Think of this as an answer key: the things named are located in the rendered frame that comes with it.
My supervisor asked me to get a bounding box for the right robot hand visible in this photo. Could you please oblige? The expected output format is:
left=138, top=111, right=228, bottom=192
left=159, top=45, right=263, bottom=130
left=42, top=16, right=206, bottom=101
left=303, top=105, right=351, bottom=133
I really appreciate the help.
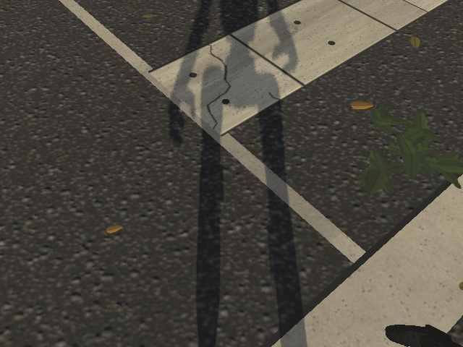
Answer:
left=385, top=325, right=463, bottom=347

